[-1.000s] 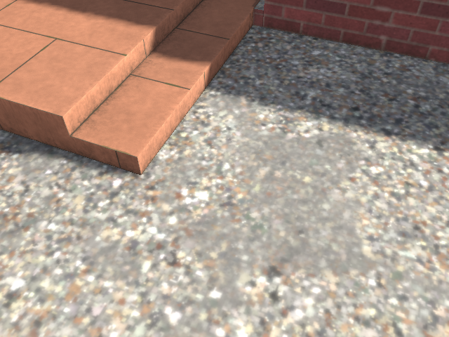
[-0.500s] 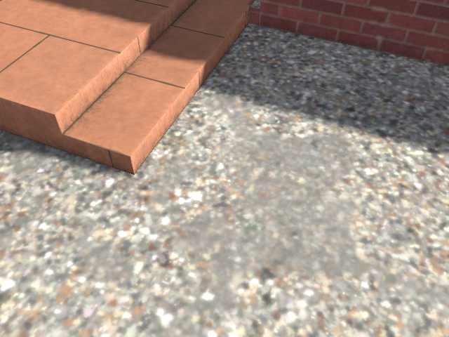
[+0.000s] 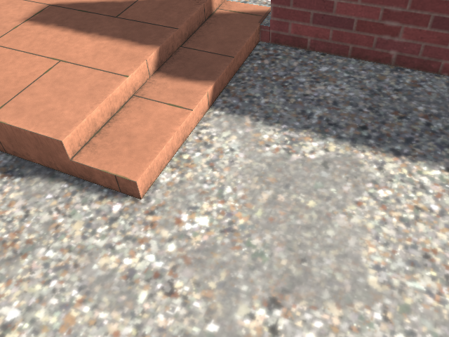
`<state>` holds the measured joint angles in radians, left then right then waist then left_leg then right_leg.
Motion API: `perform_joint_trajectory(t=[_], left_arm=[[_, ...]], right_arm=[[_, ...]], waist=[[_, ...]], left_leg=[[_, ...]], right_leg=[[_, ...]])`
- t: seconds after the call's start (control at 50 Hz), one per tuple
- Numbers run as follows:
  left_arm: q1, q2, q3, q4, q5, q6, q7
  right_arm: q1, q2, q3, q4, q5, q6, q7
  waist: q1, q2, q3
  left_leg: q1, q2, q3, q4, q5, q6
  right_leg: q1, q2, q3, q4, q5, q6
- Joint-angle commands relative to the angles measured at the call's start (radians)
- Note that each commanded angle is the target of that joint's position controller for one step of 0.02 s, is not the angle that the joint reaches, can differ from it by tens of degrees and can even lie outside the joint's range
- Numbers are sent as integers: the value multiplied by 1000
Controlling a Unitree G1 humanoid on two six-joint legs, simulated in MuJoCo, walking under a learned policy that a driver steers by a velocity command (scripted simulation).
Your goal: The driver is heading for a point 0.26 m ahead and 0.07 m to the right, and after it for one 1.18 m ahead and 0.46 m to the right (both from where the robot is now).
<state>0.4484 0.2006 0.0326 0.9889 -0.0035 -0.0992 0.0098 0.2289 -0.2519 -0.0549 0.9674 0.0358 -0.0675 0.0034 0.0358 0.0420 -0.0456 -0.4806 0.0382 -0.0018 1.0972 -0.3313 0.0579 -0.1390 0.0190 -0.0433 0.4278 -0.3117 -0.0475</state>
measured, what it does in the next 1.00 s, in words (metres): walks ahead, turning right: left foot, then right foot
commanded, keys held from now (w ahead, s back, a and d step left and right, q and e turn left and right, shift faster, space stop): w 0.22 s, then w+e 0.78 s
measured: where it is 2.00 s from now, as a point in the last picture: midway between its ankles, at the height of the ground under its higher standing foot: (337, 224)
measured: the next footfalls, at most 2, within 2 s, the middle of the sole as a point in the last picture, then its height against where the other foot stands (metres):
left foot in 0.34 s outside the picture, level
right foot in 0.88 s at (305, 319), level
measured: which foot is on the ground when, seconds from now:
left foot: up 0.00-0.32, down 0.34-0.90, up 0.92-1.00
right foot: down 0.00-0.34, up 0.36-0.86, down 0.88-1.00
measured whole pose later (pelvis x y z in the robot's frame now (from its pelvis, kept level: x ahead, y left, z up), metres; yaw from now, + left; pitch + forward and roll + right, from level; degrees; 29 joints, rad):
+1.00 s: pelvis +0.53 -0.05 -0.01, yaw -23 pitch +2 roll +1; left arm 0.19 0.27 0.08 0.72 -0.01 -0.06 -0.04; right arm 0.19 -0.29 -0.06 0.86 0.02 -0.12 0.00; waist 0.00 0.01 0.07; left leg -0.37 0.06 -0.02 1.25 -0.40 0.01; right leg -0.41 0.07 -0.03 0.56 -0.18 -0.10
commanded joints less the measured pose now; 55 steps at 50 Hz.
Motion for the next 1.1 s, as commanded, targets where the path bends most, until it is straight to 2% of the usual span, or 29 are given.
perform_joint_trajectory(t=[0.02,0.06,0.14,0.2,0.26,0.3,0.32,0.34,0.36,0.38,0.4,0.42,0.44,0.46,0.5,0.58,0.68,0.78,0.82,0.86,0.88,0.9,0.92,0.94,0.96,0.98,1.0,1.04,1.1], left_arm=[[30,86,4,-37,3,-12,-7],[81,82,1,-21,5,-2,1],[99,132,8,-31,10,7,13],[128,152,17,-16,-3,7,14],[105,159,26,-14,-13,15,17],[70,190,38,-24,-7,27,17],[43,186,35,-37,2,36,15],[31,151,21,-71,17,35,12],[184,-33,-24,-77,3,17,1],[129,58,-1,-63,-34,-3,2],[22,127,24,-102,-60,-11,6],[-38,139,29,-117,-54,-11,17],[-65,130,39,-120,-38,-3,25],[-35,102,42,-115,-34,13,24],[-19,60,43,-118,-36,44,19],[-133,82,52,-186,-21,67,16],[-324,76,37,-252,-15,50,-25],[-466,79,26,-340,-20,47,-66],[-435,112,42,-360,-19,52,-73],[-228,186,84,-324,-25,57,-68],[-47,263,125,-276,-25,63,-50],[-18,390,151,-264,-29,65,-32],[-2,359,131,-309,-14,48,-38],[-19,281,108,-298,-2,36,-44],[-74,242,98,-302,-8,28,-42],[-156,210,88,-318,-12,25,-41],[-208,178,76,-336,-5,23,-38],[-227,183,75,-350,-4,19,-31],[-186,222,86,-342,-12,17,-10]], right_arm=[[-118,-72,-15,-82,-16,-38,13],[-155,-33,-5,-92,-15,-30,19],[-328,7,21,-159,-11,-29,29],[-399,-13,24,-193,-1,-29,44],[-398,-60,11,-221,-1,-38,53],[-263,-122,-17,-199,-4,-43,42],[-71,-170,-44,-147,1,-40,29],[138,-244,-66,-106,-15,-34,12],[213,-300,-76,-79,-35,-31,17],[171,-197,-49,-85,-40,-32,18],[73,-138,-33,-95,-34,-38,16],[-18,-104,-22,-109,-30,-45,17],[-68,-73,-17,-105,-35,-52,23],[-90,-55,-13,-95,-48,-58,24],[-93,-50,-17,-74,-49,-63,23],[-68,-96,-27,-51,-54,-66,5],[-4,-154,-37,-55,-48,-52,-18],[80,-196,-50,-48,-26,-12,-23],[66,-219,-57,-60,-20,2,-25],[35,-238,-62,-76,-12,18,-29],[33,-220,-54,-91,-19,17,-31],[107,-70,-11,-145,-58,-5,-20],[64,-94,-3,-175,-28,-56,-5],[-66,-157,-22,-209,12,-82,7],[-86,-145,-15,-218,11,-94,7],[-75,-142,-18,-202,-12,-94,-2],[-55,-157,-29,-195,-24,-81,-4],[-34,-146,-33,-202,-36,-52,-1],[-109,-106,-21,-235,-52,-32,-7]], waist=[[-2,-104,161],[12,-121,157],[48,-119,181],[51,-138,209],[1,-137,190],[-84,-186,75],[-175,-186,-42],[-242,-111,-203],[-147,206,-397],[-172,181,-355],[-147,135,-170],[-108,41,-83],[-76,9,-25],[-37,39,-12],[-10,52,34],[-3,13,103],[-65,-34,129],[-111,-29,156],[-73,12,104],[54,37,-16],[137,-8,-109],[49,-274,-179],[61,-239,-358],[98,-159,-254],[61,-114,-149],[9,-44,-87],[-29,-53,-57],[-60,-53,-38],[-51,-56,6]], left_leg=[[-390,89,-35,9,142,-9],[-373,82,4,-73,196,-36],[-245,34,53,-370,328,-59],[-185,18,55,-487,361,-38],[-125,2,26,-567,320,6],[90,-57,56,-574,268,35],[340,-67,58,-586,281,58],[702,122,-144,-539,214,111],[1012,391,-635,-673,-49,264],[909,373,-752,-817,-132,234],[750,346,-569,-829,-103,179],[576,322,-427,-851,15,150],[435,281,-314,-883,105,126],[355,246,-220,-912,142,108],[272,220,-110,-958,192,113],[256,227,13,-999,290,135],[348,214,137,-996,360,115],[555,260,192,-906,475,91],[593,264,223,-785,798,68],[556,235,260,-481,1044,35],[367,195,265,-208,882,-11],[-86,31,240,173,28,-75],[-256,-83,-29,353,-268,-76],[-364,-28,-91,360,-180,-48],[-363,18,-86,279,-92,-27],[-292,60,-86,186,-34,-29],[-211,86,-91,119,0,-35],[-143,89,-81,40,33,-61],[-150,67,-55,-138,142,-109]], right_leg=[[174,-267,340,-334,10,-137],[179,-228,233,-329,172,-132],[93,-200,135,-355,278,-128],[121,-238,119,-368,305,-131],[218,-277,123,-290,512,-109],[238,-270,114,-116,871,-87],[167,-222,85,85,920,-57],[-92,-167,71,391,620,-24],[-447,21,82,752,-152,39],[-524,-2,206,910,-231,24],[-600,-53,184,951,-153,9],[-564,-108,159,924,-53,2],[-511,-139,152,882,8,-1],[-445,-169,164,851,48,-7],[-417,-185,154,820,54,-14],[-552,-196,172,713,181,6],[-571,-172,80,414,364,14],[-613,-138,-1,249,266,-20],[-502,-73,-59,228,166,-57],[-217,24,-103,175,139,-115],[90,22,-25,132,181,-161],[435,-243,475,86,96,-309],[566,-377,914,-107,-16,-426],[529,-347,786,-146,49,-354],[390,-305,632,-132,137,-313],[235,-260,519,-133,233,-276],[120,-228,445,-151,320,-257],[15,-200,402,-187,391,-260],[-71,-166,323,-208,432,-253]])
